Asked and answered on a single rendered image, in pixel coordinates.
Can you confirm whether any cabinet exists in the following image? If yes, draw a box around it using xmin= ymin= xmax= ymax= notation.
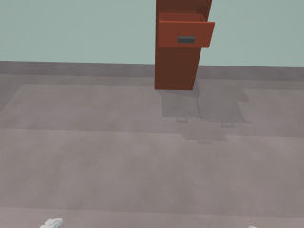
xmin=154 ymin=0 xmax=212 ymax=91

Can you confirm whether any left robot hand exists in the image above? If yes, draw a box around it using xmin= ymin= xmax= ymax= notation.
xmin=39 ymin=218 xmax=63 ymax=228

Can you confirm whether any handle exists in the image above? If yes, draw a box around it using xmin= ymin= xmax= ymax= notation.
xmin=178 ymin=34 xmax=195 ymax=44

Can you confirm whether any drawer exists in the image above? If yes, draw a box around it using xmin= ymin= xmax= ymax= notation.
xmin=158 ymin=13 xmax=215 ymax=48

